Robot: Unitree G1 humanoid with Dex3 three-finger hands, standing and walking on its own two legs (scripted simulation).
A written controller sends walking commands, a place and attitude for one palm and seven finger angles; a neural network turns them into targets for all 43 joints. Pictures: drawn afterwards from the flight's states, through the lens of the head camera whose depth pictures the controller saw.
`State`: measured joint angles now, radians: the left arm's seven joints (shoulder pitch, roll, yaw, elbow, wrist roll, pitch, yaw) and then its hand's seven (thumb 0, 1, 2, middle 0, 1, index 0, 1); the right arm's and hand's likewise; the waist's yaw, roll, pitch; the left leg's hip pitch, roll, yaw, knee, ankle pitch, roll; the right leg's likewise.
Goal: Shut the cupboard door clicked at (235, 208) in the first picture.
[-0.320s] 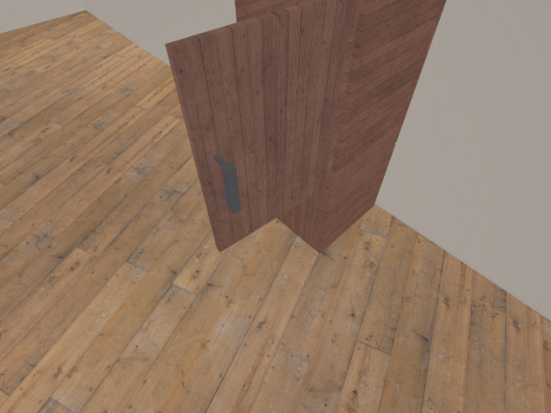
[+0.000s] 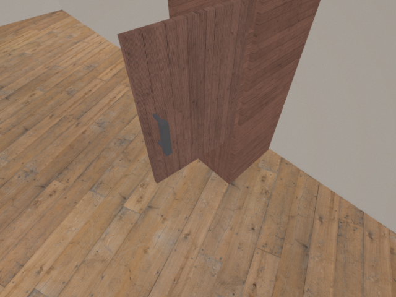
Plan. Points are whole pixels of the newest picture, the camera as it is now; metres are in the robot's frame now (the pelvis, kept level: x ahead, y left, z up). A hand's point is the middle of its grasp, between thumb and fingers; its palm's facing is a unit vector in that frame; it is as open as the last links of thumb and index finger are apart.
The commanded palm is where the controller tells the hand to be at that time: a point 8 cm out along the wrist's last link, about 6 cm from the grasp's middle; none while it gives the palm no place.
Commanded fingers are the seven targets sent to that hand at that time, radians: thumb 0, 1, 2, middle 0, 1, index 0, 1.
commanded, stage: look at it before walking up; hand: left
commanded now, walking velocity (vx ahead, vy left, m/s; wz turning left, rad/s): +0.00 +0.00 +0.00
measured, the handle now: (161, 134) +0.58 +0.15 -0.07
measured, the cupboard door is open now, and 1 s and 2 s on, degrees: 84 84 84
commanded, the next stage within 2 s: walk to a spot facing it in 0.62 s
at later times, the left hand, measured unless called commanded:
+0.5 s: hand out of the picture +0.05 +0.22 -0.17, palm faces -0.01 -0.96 -0.29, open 7.4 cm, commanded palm none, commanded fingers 0.00 0.90 0.90 -0.20 -0.30 -0.20 -0.30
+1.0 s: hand out of the picture +0.04 +0.21 -0.18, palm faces -0.08 -0.96 -0.26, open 7.4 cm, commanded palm none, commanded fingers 0.00 0.90 0.90 -0.20 -0.30 -0.20 -0.30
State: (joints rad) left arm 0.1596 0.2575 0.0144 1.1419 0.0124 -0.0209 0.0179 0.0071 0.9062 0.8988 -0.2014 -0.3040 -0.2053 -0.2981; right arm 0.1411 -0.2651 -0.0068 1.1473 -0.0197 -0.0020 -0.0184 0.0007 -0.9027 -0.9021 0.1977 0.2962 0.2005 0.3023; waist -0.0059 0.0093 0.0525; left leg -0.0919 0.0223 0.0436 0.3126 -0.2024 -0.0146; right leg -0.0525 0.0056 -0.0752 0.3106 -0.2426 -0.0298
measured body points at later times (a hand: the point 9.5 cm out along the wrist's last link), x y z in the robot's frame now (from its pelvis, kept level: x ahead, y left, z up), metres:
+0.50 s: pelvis +0.00 +0.00 +0.00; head +0.02 -0.01 +0.45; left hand +0.05 +0.27 -0.14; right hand +0.04 -0.27 -0.15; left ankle -0.02 +0.13 -0.75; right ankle -0.05 -0.09 -0.75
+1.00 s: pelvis -0.01 +0.00 -0.01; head +0.02 -0.01 +0.44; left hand +0.05 +0.26 -0.16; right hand +0.01 -0.26 -0.16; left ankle -0.02 +0.13 -0.75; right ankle -0.04 -0.09 -0.75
